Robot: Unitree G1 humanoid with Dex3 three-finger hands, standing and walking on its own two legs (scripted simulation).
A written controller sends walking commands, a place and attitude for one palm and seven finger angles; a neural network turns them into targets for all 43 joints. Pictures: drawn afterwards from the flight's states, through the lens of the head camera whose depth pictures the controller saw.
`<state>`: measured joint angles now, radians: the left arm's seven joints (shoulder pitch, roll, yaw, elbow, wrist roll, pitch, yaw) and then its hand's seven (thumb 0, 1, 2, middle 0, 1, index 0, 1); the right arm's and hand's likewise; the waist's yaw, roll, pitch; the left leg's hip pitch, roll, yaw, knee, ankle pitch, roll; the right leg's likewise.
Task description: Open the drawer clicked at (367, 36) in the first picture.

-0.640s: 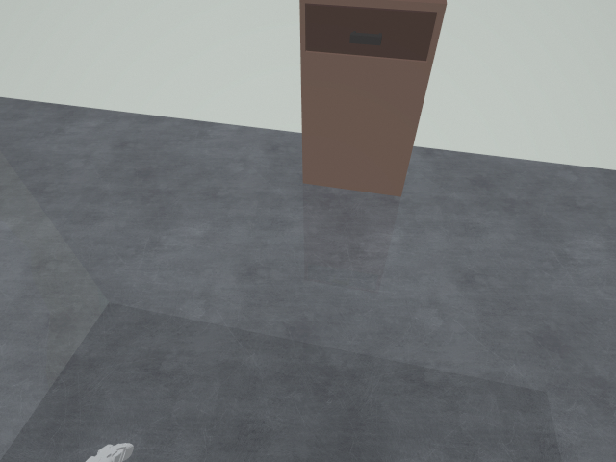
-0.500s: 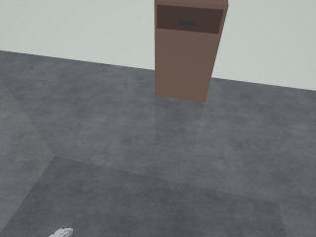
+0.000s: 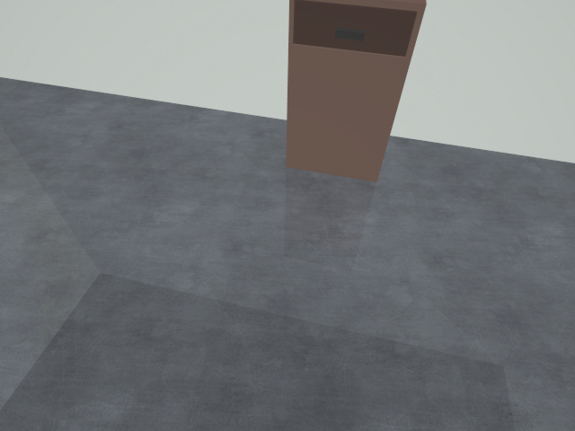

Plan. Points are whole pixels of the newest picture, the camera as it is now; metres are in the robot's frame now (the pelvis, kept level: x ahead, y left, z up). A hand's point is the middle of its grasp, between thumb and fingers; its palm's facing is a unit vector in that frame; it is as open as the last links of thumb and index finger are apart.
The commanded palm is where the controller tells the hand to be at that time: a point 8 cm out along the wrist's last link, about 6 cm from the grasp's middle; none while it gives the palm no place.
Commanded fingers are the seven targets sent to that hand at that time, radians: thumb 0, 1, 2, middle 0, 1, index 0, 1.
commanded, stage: stand and wait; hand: left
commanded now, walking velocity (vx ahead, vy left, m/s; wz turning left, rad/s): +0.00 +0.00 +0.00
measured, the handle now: (350, 32) +1.50 -0.16 -0.02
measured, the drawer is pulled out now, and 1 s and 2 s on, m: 0.00 0.00 0.00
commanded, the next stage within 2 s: look at it before walking up in 0.18 s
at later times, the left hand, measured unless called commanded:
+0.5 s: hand out of the picture +0.08 +0.25 -0.15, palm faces -0.03 -0.94 -0.33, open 7.4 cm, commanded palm none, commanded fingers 0.00 0.90 0.90 -0.20 -0.30 -0.20 -0.30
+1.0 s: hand out of the picture +0.08 +0.24 -0.16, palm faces -0.04 -0.94 -0.33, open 7.4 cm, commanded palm none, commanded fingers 0.00 0.90 0.90 -0.20 -0.30 -0.20 -0.30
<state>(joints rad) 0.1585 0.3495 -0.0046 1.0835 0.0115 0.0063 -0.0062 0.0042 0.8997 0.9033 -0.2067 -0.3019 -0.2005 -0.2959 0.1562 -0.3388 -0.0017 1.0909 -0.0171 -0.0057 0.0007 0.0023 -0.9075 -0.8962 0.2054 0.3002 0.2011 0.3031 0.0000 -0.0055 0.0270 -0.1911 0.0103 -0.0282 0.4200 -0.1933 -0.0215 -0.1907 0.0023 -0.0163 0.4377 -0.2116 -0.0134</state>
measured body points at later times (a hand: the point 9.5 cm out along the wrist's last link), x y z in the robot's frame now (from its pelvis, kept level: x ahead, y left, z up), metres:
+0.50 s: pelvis +0.00 +0.00 +0.00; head +0.00 +0.01 +0.45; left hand +0.08 +0.30 -0.13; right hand +0.08 -0.29 -0.13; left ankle +0.02 +0.13 -0.74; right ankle +0.02 -0.11 -0.74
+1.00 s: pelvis +0.01 +0.00 +0.00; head +0.01 +0.00 +0.45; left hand +0.08 +0.29 -0.13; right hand +0.08 -0.29 -0.13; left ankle +0.02 +0.13 -0.74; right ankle +0.02 -0.11 -0.74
